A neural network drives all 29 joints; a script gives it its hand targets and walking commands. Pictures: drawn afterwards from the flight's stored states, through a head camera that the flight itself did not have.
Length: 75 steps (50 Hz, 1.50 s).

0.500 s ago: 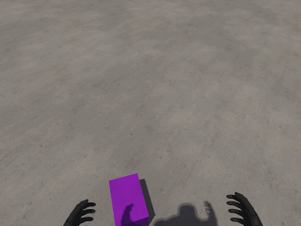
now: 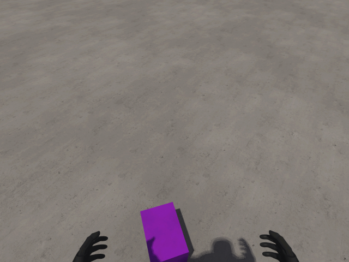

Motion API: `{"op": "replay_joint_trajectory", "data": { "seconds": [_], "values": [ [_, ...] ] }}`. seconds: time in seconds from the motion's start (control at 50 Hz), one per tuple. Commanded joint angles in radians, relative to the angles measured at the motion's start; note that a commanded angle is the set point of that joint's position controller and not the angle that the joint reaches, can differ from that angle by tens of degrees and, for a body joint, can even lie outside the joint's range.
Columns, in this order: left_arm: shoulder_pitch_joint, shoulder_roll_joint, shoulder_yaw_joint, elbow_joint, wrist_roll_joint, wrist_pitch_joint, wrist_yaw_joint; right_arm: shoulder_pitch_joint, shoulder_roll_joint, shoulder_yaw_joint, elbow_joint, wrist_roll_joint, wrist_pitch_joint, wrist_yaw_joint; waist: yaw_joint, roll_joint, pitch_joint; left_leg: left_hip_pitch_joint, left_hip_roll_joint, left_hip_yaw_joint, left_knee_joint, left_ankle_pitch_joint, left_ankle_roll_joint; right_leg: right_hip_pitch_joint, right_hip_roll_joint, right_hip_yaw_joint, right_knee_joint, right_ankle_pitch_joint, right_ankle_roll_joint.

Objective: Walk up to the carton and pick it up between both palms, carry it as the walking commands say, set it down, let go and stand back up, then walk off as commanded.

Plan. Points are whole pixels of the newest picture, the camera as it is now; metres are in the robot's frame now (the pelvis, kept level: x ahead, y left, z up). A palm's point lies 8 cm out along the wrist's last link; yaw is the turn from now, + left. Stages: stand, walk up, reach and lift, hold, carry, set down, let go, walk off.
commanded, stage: stand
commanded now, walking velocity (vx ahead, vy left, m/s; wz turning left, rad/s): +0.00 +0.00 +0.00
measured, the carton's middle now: (163, 238) +0.41 +0.08 -0.66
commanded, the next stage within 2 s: walk off in 1.78 s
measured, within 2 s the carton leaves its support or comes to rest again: neither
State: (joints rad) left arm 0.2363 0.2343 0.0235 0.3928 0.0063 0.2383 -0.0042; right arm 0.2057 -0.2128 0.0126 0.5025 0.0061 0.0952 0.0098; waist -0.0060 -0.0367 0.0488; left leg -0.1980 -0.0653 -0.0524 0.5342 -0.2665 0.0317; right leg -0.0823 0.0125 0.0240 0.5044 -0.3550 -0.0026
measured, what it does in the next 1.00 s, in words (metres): stands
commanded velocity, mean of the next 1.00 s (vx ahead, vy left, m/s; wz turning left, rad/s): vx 0.00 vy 0.00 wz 0.00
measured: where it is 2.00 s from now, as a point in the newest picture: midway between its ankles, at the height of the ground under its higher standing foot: outside the picture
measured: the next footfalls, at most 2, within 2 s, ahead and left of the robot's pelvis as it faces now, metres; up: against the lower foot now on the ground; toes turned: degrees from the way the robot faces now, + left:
none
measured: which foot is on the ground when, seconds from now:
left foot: down 0.00-1.00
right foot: down 0.00-1.00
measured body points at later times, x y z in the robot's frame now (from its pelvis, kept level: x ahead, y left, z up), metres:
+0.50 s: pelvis +0.02 +0.01 +0.00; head +0.00 +0.03 +0.45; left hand +0.15 +0.30 -0.11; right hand +0.13 -0.29 -0.08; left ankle +0.02 +0.10 -0.73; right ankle -0.05 -0.12 -0.73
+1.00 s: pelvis +0.00 +0.00 +0.01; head -0.02 +0.02 +0.46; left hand +0.12 +0.29 -0.12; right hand +0.08 -0.32 -0.09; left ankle +0.02 +0.10 -0.73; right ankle -0.05 -0.12 -0.73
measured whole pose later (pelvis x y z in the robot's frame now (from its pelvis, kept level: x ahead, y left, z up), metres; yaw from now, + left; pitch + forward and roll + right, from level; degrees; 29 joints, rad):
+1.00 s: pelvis +0.00 +0.00 +0.01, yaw -2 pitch -3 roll -1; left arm 0.21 0.36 0.03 0.89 0.02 -0.01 0.02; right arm 0.18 -0.34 -0.02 0.97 -0.02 -0.01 -0.02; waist -0.01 -0.05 -0.01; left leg -0.16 -0.03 -0.03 0.45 -0.23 0.03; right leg -0.04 0.04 0.06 0.38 -0.28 -0.01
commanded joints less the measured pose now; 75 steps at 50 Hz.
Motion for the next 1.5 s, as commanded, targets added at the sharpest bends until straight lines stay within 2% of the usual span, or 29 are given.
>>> {"op": "replay_joint_trajectory", "data": {
  "seconds": [0.0, 0.12, 0.14, 0.28, 0.38, 0.46, 0.5, 0.54, 0.62, 0.66, 0.72, 0.78, 0.8, 0.84, 0.88, 0.9, 0.92, 0.98, 1.02, 1.04, 1.06, 1.16, 1.18, 1.22, 1.3, 1.32, 1.4, 1.42, 1.48],
  "values": [
    [0.009, 0.209, 0.074, 0.061, 0.029, -0.157, 0.036, -0.034, -0.254, -0.103, 0.064, -0.068, -0.091, -0.036, 0.037, 0.071, -0.098, -0.035, 0.158, -0.179, -0.187, -0.056, 0.009, -0.065, -0.005, 0.054, -0.015, 0.030, 0.011],
    [0.028, 0.183, 0.064, 0.145, 0.029, -0.234, -0.001, -0.056, -0.249, -0.104, 0.118, -0.058, -0.113, -0.027, 0.032, 0.187, -0.051, -0.047, 0.151, -0.175, -0.190, 0.011, 0.030, -0.093, -0.018, 0.066, -0.058, 0.087, -0.004],
    [-0.007, 0.210, 0.073, 0.148, 0.040, -0.246, 0.012, -0.066, -0.222, -0.104, 0.127, -0.049, -0.115, -0.026, 0.025, 0.117, -0.035, -0.058, 0.151, -0.171, -0.191, 0.037, 0.017, -0.100, -0.022, 0.077, -0.051, 0.102, -0.008],
    [0.051, 0.233, 0.064, 0.237, 0.013, -0.256, 0.023, -0.030, -0.279, -0.121, 0.194, -0.041, -0.130, -0.033, 0.010, 0.109, -0.119, 0.095, 0.167, -0.166, -0.112, 0.428, -0.014, -0.084, -0.026, 0.078, -0.044, 0.269, -0.005],
    [0.007, 0.264, 0.065, 0.272, 0.018, -0.248, 0.025, -0.008, -0.299, -0.116, 0.247, -0.036, -0.116, -0.043, -0.008, 0.007, -0.043, 0.045, 0.150, -0.128, -0.091, 0.445, -0.037, -0.081, -0.051, 0.100, -0.066, 0.297, -0.008],
    [0.000, 0.266, 0.069, 0.281, 0.025, -0.256, 0.033, -0.037, -0.279, -0.099, 0.268, -0.036, -0.117, -0.032, 0.007, 0.061, -0.060, 0.008, 0.115, -0.089, -0.112, 0.270, -0.012, -0.037, -0.077, 0.135, -0.117, 0.289, -0.023],
    [-0.013, 0.270, 0.072, 0.309, 0.026, -0.261, 0.033, -0.063, -0.260, -0.092, 0.271, -0.040, -0.119, -0.030, 0.014, -0.015, -0.042, 0.017, 0.118, -0.080, -0.083, 0.328, 0.003, -0.052, -0.082, 0.136, -0.116, 0.356, -0.012],
    [0.004, 0.269, 0.066, 0.324, 0.026, -0.257, 0.036, -0.051, -0.268, -0.085, 0.291, -0.027, -0.117, -0.034, 0.011, -0.012, -0.054, 0.051, 0.124, -0.096, -0.070, 0.425, -0.001, -0.051, -0.063, 0.106, -0.094, 0.399, -0.011],
    [-0.036, 0.250, 0.053, 0.331, 0.018, -0.263, 0.027, -0.057, -0.299, -0.088, 0.313, -0.028, -0.122, -0.030, -0.007, -0.001, -0.098, 0.072, 0.124, -0.076, -0.084, 0.375, -0.007, -0.041, -0.077, 0.124, -0.127, 0.394, -0.013],
    [-0.055, 0.269, 0.053, 0.343, 0.021, -0.266, 0.033, -0.053, -0.283, -0.077, 0.344, -0.028, -0.117, -0.035, -0.004, 0.061, -0.022, 0.041, 0.130, -0.084, -0.108, 0.374, -0.002, -0.059, -0.086, 0.141, -0.142, 0.357, -0.013],
    [-0.047, 0.267, 0.047, 0.372, 0.024, -0.267, 0.033, -0.056, -0.298, -0.082, 0.359, -0.034, -0.119, -0.033, 0.006, -0.001, -0.032, 0.063, 0.141, -0.097, -0.120, 0.326, 0.005, -0.061, -0.094, 0.142, -0.145, 0.330, -0.025],
    [-0.042, 0.280, 0.051, 0.403, 0.017, -0.274, 0.032, -0.054, -0.289, -0.072, 0.376, -0.029, -0.115, -0.031, 0.004, 0.038, -0.053, 0.036, 0.142, -0.105, -0.135, 0.304, 0.005, -0.016, -0.090, 0.151, -0.149, 0.330, -0.025],
    [-0.054, 0.271, 0.050, 0.400, 0.016, -0.269, 0.032, -0.073, -0.287, -0.069, 0.373, -0.032, -0.119, -0.030, 0.006, -0.012, -0.035, 0.032, 0.141, -0.094, -0.124, 0.294, 0.012, -0.043, -0.091, 0.146, -0.167, 0.298, -0.023],
    [-0.052, 0.289, 0.050, 0.422, 0.019, -0.270, 0.028, -0.046, -0.284, -0.069, 0.390, -0.028, -0.124, -0.026, -0.005, 0.052, -0.052, 0.060, 0.136, -0.099, -0.140, 0.269, 0.006, -0.029, -0.090, 0.148, -0.166, 0.293, -0.025],
    [-0.059, 0.277, 0.045, 0.426, 0.012, -0.264, 0.028, -0.091, -0.302, -0.077, 0.402, -0.034, -0.124, -0.026, 0.013, 0.025, -0.080, 0.076, 0.141, -0.108, -0.134, 0.292, 0.011, -0.018, -0.092, 0.142, -0.175, 0.316, -0.020],
    [-0.100, 0.260, 0.038, 0.426, 0.015, -0.267, 0.021, -0.080, -0.319, -0.074, 0.407, -0.028, -0.122, -0.036, -0.013, 0.030, -0.069, 0.057, 0.142, -0.098, -0.143, 0.292, -0.003, -0.015, -0.087, 0.147, -0.184, 0.313, -0.024],
    [-0.082, 0.294, 0.050, 0.430, 0.015, -0.267, 0.027, -0.103, -0.317, -0.069, 0.404, -0.029, -0.129, -0.034, 0.007, 0.047, -0.038, 0.056, 0.145, -0.111, -0.157, 0.263, 0.001, -0.031, -0.097, 0.156, -0.197, 0.263, -0.023],
    [-0.081, 0.286, 0.036, 0.455, 0.013, -0.264, 0.025, -0.087, -0.297, -0.063, 0.428, -0.023, -0.133, -0.033, -0.010, 0.079, -0.019, 0.029, 0.146, -0.115, -0.192, 0.201, -0.002, -0.043, -0.077, 0.142, -0.189, 0.250, -0.020],
    [-0.085, 0.276, 0.041, 0.466, 0.019, -0.269, 0.022, -0.105, -0.301, -0.062, 0.440, -0.024, -0.128, -0.027, 0.012, 0.035, -0.031, 0.062, 0.148, -0.103, -0.180, 0.181, -0.004, -0.038, -0.084, 0.143, -0.211, 0.221, -0.021],
    [-0.097, 0.279, 0.035, 0.477, 0.017, -0.264, 0.023, -0.073, -0.311, -0.067, 0.447, -0.020, -0.126, -0.032, -0.022, 0.039, -0.014, 0.064, 0.149, -0.100, -0.186, 0.199, 0.007, -0.062, -0.087, 0.154, -0.218, 0.239, -0.021],
    [-0.086, 0.284, 0.035, 0.486, 0.022, -0.266, 0.024, -0.077, -0.287, -0.057, 0.448, -0.021, -0.129, -0.029, -0.011, -0.008, 0.004, 0.057, 0.152, -0.117, -0.191, 0.188, 0.002, -0.065, -0.080, 0.140, -0.220, 0.229, -0.023],
    [-0.084, 0.290, 0.036, 0.503, 0.015, -0.266, 0.015, -0.077, -0.324, -0.057, 0.472, -0.028, -0.125, -0.023, -0.004, 0.097, 0.011, 0.018, 0.143, -0.113, -0.226, 0.054, 0.003, -0.053, -0.083, 0.154, -0.247, 0.157, -0.029],
    [-0.086, 0.281, 0.028, 0.517, 0.007, -0.272, 0.016, -0.107, -0.316, -0.064, 0.468, -0.028, -0.130, -0.027, 0.006, 0.027, 0.036, 0.017, 0.156, -0.118, -0.217, 0.107, 0.012, -0.065, -0.104, 0.169, -0.251, 0.159, -0.038],
    [-0.123, 0.297, 0.034, 0.512, 0.021, -0.276, 0.020, -0.093, -0.313, -0.060, 0.476, -0.023, -0.122, -0.027, -0.016, 0.037, -0.026, 0.063, 0.151, -0.105, -0.222, 0.129, 0.003, -0.047, -0.094, 0.162, -0.246, 0.170, -0.027],
    [-0.086, 0.294, 0.033, 0.536, 0.012, -0.264, 0.014, -0.119, -0.332, -0.061, 0.489, -0.026, -0.138, -0.028, 0.006, 0.065, -0.005, 0.030, 0.164, -0.155, -0.275, 0.004, 0.002, -0.051, -0.073, 0.140, -0.242, 0.110, -0.024],
    [-0.137, 0.308, 0.030, 0.530, 0.017, -0.261, 0.015, -0.132, -0.300, -0.053, 0.486, -0.024, -0.129, -0.032, -0.011, 0.019, 0.028, 0.023, 0.171, -0.144, -0.271, 0.044, 0.003, -0.069, -0.084, 0.145, -0.242, 0.128, -0.028],
    [-0.076, 0.297, 0.027, 0.549, 0.009, -0.272, 0.014, -0.133, -0.355, -0.069, 0.500, -0.027, -0.127, -0.024, 0.025, 0.050, -0.069, 0.058, 0.164, -0.134, -0.263, 0.052, 0.000, -0.008, -0.088, 0.145, -0.229, 0.121, -0.019],
    [-0.098, 0.308, 0.030, 0.560, 0.011, -0.270, 0.014, -0.109, -0.314, -0.063, 0.498, -0.015, -0.133, -0.027, -0.013, 0.049, -0.030, 0.051, 0.159, -0.136, -0.259, 0.071, 0.002, -0.055, -0.087, 0.156, -0.237, 0.118, -0.021],
    [-0.075, 0.309, 0.029, 0.563, 0.009, -0.267, 0.022, -0.118, -0.316, -0.055, 0.511, -0.019, -0.137, -0.026, 0.011, 0.010, -0.003, 0.064, 0.157, -0.118, -0.233, 0.130, 0.000, -0.062, -0.100, 0.154, -0.243, 0.167, -0.030]
  ]
}}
